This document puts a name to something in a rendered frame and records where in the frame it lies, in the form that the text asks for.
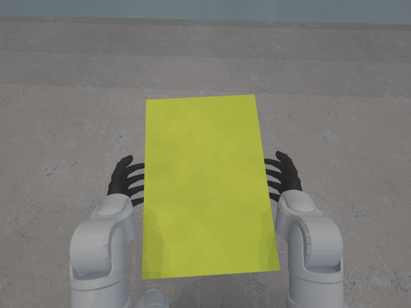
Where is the carton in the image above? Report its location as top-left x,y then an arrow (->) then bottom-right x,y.
142,94 -> 280,280

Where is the left robot thigh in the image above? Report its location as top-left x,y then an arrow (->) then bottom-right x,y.
133,291 -> 169,308

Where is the robot right hand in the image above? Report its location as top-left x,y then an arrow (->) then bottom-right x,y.
264,151 -> 302,202

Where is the robot left forearm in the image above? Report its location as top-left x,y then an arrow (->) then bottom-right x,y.
69,194 -> 137,308

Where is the robot left hand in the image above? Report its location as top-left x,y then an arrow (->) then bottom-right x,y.
107,155 -> 144,207

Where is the robot right forearm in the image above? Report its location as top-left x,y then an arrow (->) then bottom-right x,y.
275,190 -> 349,308

